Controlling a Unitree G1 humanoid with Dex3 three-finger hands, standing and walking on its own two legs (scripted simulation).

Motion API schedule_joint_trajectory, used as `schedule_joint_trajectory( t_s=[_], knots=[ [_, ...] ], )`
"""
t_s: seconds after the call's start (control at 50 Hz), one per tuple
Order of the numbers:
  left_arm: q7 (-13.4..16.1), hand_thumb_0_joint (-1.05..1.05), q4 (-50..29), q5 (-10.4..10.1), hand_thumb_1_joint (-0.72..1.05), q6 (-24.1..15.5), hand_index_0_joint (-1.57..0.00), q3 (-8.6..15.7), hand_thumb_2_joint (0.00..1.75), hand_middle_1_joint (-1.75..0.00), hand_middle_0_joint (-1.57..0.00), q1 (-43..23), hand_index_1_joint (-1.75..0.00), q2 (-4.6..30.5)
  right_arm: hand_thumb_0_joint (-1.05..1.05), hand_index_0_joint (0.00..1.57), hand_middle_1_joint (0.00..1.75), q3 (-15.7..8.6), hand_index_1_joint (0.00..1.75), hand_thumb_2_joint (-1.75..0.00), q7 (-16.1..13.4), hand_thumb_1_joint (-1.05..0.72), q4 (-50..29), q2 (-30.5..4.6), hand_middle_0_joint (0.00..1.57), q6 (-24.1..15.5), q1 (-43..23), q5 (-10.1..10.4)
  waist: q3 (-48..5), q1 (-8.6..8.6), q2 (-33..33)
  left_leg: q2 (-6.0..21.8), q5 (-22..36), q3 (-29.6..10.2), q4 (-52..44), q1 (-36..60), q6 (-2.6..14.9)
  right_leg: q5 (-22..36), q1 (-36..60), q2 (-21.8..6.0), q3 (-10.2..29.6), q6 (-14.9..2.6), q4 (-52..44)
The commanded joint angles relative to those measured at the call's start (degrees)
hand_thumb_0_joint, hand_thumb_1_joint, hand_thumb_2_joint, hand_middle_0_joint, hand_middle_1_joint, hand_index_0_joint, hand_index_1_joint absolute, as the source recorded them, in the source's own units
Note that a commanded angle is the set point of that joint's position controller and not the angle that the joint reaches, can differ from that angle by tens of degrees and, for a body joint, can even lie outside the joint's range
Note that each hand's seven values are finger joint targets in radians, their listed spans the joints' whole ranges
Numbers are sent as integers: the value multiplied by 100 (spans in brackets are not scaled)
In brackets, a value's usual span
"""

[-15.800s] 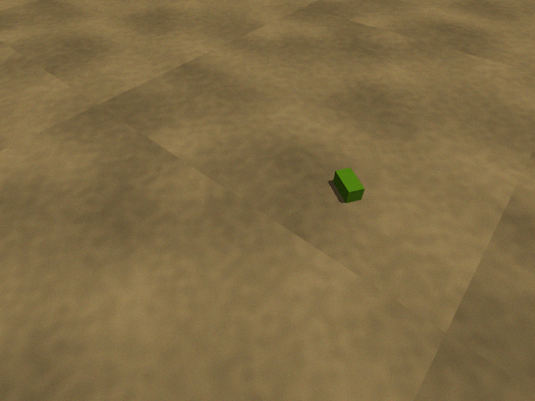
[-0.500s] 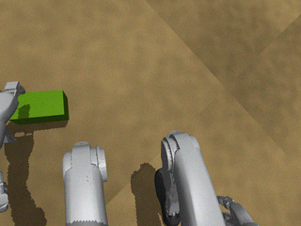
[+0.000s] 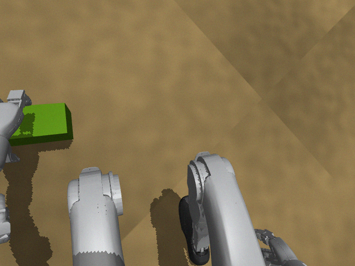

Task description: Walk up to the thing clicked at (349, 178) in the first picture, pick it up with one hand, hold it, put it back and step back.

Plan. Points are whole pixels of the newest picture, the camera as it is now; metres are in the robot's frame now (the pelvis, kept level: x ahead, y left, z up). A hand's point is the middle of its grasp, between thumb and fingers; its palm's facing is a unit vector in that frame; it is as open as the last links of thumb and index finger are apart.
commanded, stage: approach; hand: left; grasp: from above
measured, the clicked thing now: (37, 124) +0.47 +0.31 -0.28
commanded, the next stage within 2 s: close in in 0.82 s
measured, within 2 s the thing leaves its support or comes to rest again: neither
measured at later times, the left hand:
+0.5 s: hand (19, 123) +0.44 +0.31 -0.17, palm faces -0.53 -0.10 -0.84, open 14.0 cm
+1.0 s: hand (16, 110) +0.47 +0.32 -0.16, palm faces -0.44 -0.05 -0.89, open 13.4 cm
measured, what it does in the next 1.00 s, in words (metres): stands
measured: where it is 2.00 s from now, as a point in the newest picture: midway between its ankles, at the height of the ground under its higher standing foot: (153, 252)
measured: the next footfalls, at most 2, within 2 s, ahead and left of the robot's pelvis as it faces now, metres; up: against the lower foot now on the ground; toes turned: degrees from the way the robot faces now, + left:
none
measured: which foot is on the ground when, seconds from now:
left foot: down 0.00-1.00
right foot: down 0.00-1.00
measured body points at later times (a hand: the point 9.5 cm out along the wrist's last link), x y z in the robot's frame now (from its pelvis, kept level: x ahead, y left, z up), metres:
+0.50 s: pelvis +0.00 +0.00 +0.01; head +0.24 +0.06 +0.38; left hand +0.46 +0.31 -0.12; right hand +0.03 -0.27 -0.10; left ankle +0.07 +0.13 -0.29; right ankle +0.10 -0.13 -0.29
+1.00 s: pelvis +0.00 +0.01 +0.00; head +0.23 +0.09 +0.37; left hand +0.49 +0.32 -0.11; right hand +0.07 -0.27 -0.10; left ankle +0.07 +0.13 -0.29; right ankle +0.10 -0.13 -0.29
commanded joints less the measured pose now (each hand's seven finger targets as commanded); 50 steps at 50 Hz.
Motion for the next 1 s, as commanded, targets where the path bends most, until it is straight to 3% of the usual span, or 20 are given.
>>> schedule_joint_trajectory(
  t_s=[0.0, 0.06, 0.14, 0.18, 0.24, 0.26, 0.34, 0.42, 0.48, 0.54, 0.58, 0.62, 0.66, 0.72, 0.76, 0.8, 0.9, 0.94, 0.98],
  knots=[
    [429, 0, -786, 4, -51, 45, -8, -70, 97, -108, -6, -2342, -106, 987, 0, 20, 30, -363, 30, -90, -60, -91, -26, -1469, 20, -81, 1302, -25, -3722, -406, 1914, 30, 1073, 628, -1430, 3236, 312, 1248, 1374, 134, -692, -508, -1332],
    [616, 0, -626, 52, -51, 343, -8, 98, 97, -107, -6, -2382, -105, 1209, 0, 20, 30, -326, 30, -90, -73, -91, -71, -1487, 20, -118, 1306, -28, -3915, -308, 2278, 47, 1205, 662, -1504, 3445, 278, 1355, 1350, 102, -698, -520, -1226],
    [604, 0, -502, 55, -54, 812, -7, 332, 99, -106, -7, -2478, -105, 1524, 0, 20, 30, -277, 30, -90, -71, -91, -190, -1501, 20, -83, 1320, 27, -4145, -225, 2303, 35, 1344, 736, -1571, 3378, 314, 1581, 1580, 91, -633, -550, -1271],
    [515, 0, -332, 14, -54, 1000, -7, 311, 99, -106, -6, -2345, -105, 1591, 0, 20, 30, -219, 30, -90, -69, -91, -252, -1473, 20, -55, 1298, 60, -4109, -193, 2208, 16, 1298, 804, -1563, 3116, 359, 1596, 1784, 97, -567, -541, -1368],
    [221, 0, -38, -185, -53, 1169, -8, 166, 98, -106, -7, -2153, -104, 1508, 0, 20, 30, -144, 30, -90, -94, -91, -320, -1478, 20, -15, 1285, 126, -3842, -279, 1755, -9, 1140, 794, -1568, 2668, 439, 1503, 2016, 103, -532, -502, -1468],
    [92, 0, 109, -272, -54, 1197, -8, 110, 98, -106, -7, -1923, -105, 1476, 0, 20, 30, -151, 30, -90, -101, -91, -348, -1466, 20, -19, 1233, 175, -3705, -239, 1625, 0, 1100, 774, -1588, 2621, 443, 1446, 2028, 104, -534, -508, -1471],
    [-404, 0, 177, -538, -54, 1039, -8, 25, 99, -106, -7, -1581, -105, 1537, 0, 20, 30, -93, 30, -90, -114, -91, -445, -1498, 20, 3, 1216, 227, -3277, -298, 1111, -24, 833, 737, -1577, 2185, 498, 1179, 2282, 121, -517, -466, -1602],
    [-579, 0, -362, -649, -52, 508, -10, 229, 97, -106, -8, -1624, -104, 1810, 0, 20, 30, -29, 30, -90, -96, -91, -455, -1512, 20, 32, 1316, 116, -3462, -319, 1091, -7, 931, 693, -1395, 2195, 475, 1247, 2509, 125, -528, -423, -1576],
    [-437, 0, -949, -577, -50, 23, -10, 411, 96, -107, -8, -1761, -104, 1905, 0, 20, 30, -52, 30, -90, -81, -91, -405, -1518, 20, 58, 1349, 62, -3831, -198, 1567, 5, 1133, 667, -1328, 2622, 377, 1350, 2386, 158, -579, -460, -1469],
    [-178, 0, -1154, -335, -51, -264, -9, 252, 97, -106, -8, -1722, -105, 1597, 0, 20, 30, -105, 30, -90, -51, -91, -333, -1495, 20, 66, 1390, 7, -3775, -264, 1948, 21, 1191, 632, -1334, 2944, 308, 1383, 2059, 181, -644, -503, -1388],
    [42, 0, -1343, -281, -52, -317, -8, 173, 100, -106, -7, -1955, -105, 1404, 0, 20, 30, -191, 30, -90, -55, -90, -257, -1547, 20, 54, 1423, 9, -3829, -373, 2111, 44, 1193, 585, -1380, 3248, 271, 1345, 1730, 156, -707, -523, -1332],
    [243, 0, -1296, -186, -52, -272, -8, 94, 102, -107, -7, -2246, -106, 1376, 0, 20, 30, -222, 30, -90, -63, -90, -221, -1570, 20, 31, 1390, -19, -3698, -468, 2257, 53, 990, 569, -1452, 3255, 251, 1180, 1433, 139, -751, -544, -1299],
    [452, 0, -1299, -27, -50, -140, -9, 169, 103, -109, -8, -2530, -108, 1547, 0, 20, 30, -251, 30, -90, -81, -90, -177, -1584, 20, 11, 1358, -27, -3742, -386, 2381, 49, 834, 584, -1569, 3358, 229, 1031, 1257, 130, -761, -569, -1300],
    [620, 0, -796, 89, -48, 196, -10, 57, 107, -113, -9, -2828, -112, 1439, 0, 20, 30, -190, 30, -90, -89, -90, -89, -1592, 20, -52, 1392, -57, -3646, -565, 2409, 37, 861, 596, -1532, 3310, 255, 1123, 1160, 101, -765, -543, -1245],
    [633, 0, -370, 127, -48, 441, -10, 94, 109, -114, -9, -2929, -113, 1591, 0, 20, 30, -169, 30, -90, -114, -90, -49, -1594, 20, -78, 1333, -25, -3509, -486, 2332, 37, 798, 617, -1572, 3202, 282, 1081, 1022, 93, -734, -547, -1264],
    [559, 0, 88, 161, -48, 657, -10, 37, 108, -115, -9, -2814, -114, 1613, 0, 20, 30, -74, 30, -90, -107, -91, -111, -1594, 20, -107, 1320, -52, -3390, -536, 2240, 21, 802, 631, -1546, 3043, 311, 1113, 1130, 94, -724, -546, -1294],
    [41, 0, 567, -119, -47, 930, -11, -129, 106, -116, -9, -2072, -114, 1503, 0, 20, 30, 2, 30, -90, -114, -91, -291, -1605, 20, -119, 1161, 37, -3362, -405, 1905, -19, 943, 601, -1602, 2851, 343, 1239, 1464, 91, -706, -543, -1295],
    [-200, 0, 47, -226, -47, 870, -10, -61, 93, -110, -6, -2221, -106, 1684, 0, 20, 30, -16, 30, -90, -112, -90, -419, -1607, 20, -87, 1243, 67, -3698, -431, 1877, -18, 1198, 597, -1522, 2942, 358, 1479, 1826, 91, -693, -513, -1320],
    [-348, 0, -8, -317, -49, 793, -10, -3, 93, -110, -6, -2078, -106, 1742, 0, 20, 30, 10, 30, -90, -100, -90, -471, -1587, 20, -39, 1259, 62, -3617, -423, 1841, -12, 1327, 622, -1487, 2825, 361, 1599, 1982, 92, -663, -492, -1324]
  ],
)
